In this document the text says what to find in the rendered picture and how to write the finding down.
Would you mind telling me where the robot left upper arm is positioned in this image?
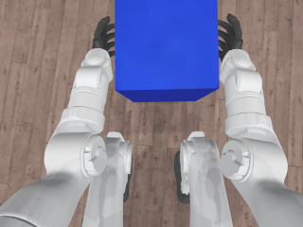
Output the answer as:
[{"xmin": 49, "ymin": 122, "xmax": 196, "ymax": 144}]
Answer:
[{"xmin": 0, "ymin": 131, "xmax": 108, "ymax": 227}]

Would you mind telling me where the left robot thigh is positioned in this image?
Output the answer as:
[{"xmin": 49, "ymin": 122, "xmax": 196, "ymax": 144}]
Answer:
[{"xmin": 81, "ymin": 137, "xmax": 133, "ymax": 227}]

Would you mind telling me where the robot left hand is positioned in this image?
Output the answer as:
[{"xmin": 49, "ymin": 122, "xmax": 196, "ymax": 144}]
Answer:
[{"xmin": 92, "ymin": 16, "xmax": 116, "ymax": 58}]

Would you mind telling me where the robot left foot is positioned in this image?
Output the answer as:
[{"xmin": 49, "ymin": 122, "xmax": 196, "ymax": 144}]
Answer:
[{"xmin": 123, "ymin": 157, "xmax": 133, "ymax": 203}]

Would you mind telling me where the robot right upper arm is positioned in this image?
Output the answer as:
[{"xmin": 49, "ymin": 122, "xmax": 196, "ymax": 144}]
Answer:
[{"xmin": 219, "ymin": 137, "xmax": 303, "ymax": 227}]

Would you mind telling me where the robot left forearm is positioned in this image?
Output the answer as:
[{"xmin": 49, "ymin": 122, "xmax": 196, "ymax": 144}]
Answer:
[{"xmin": 44, "ymin": 48, "xmax": 114, "ymax": 161}]

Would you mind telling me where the robot right forearm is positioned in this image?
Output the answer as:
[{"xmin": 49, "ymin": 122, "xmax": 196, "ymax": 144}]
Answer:
[{"xmin": 219, "ymin": 49, "xmax": 288, "ymax": 167}]

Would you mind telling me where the robot right hand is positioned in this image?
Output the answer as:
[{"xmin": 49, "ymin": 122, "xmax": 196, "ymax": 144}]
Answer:
[{"xmin": 218, "ymin": 13, "xmax": 243, "ymax": 62}]

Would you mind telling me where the carton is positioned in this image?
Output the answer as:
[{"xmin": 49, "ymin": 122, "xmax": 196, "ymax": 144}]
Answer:
[{"xmin": 115, "ymin": 0, "xmax": 220, "ymax": 102}]

